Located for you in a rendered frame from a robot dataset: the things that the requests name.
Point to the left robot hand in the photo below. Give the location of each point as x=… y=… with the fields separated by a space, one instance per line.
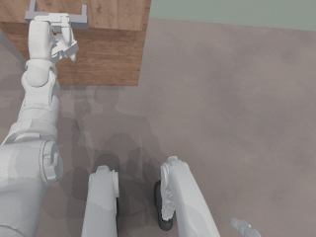
x=43 y=44

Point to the right robot foot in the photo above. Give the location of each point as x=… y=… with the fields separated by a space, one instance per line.
x=166 y=224

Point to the right robot shin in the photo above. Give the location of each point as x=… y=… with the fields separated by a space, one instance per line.
x=168 y=206

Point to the left robot upper arm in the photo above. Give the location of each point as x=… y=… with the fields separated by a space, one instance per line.
x=27 y=169

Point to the handle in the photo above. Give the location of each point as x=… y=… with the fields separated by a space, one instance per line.
x=78 y=22

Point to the cabinet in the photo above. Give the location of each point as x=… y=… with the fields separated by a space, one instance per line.
x=105 y=57

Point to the right robot hand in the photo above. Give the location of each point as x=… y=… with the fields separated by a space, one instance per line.
x=244 y=228

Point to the left robot forearm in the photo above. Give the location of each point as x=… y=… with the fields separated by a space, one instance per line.
x=39 y=112

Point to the drawer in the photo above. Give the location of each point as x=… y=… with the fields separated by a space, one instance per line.
x=101 y=14

